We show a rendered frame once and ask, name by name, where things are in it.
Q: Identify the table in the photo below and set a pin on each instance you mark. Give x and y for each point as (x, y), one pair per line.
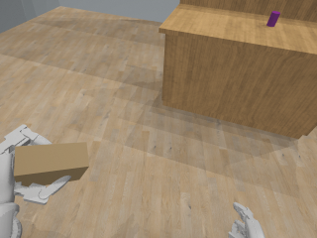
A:
(222, 61)

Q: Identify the sponge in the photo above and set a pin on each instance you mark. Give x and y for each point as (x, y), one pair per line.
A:
(44, 164)

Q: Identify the robot left forearm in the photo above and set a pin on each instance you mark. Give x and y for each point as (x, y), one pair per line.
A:
(10, 226)

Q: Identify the robot right hand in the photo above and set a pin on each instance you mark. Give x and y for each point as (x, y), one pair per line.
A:
(251, 228)

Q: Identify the robot left hand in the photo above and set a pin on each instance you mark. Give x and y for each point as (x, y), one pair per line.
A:
(9, 188)

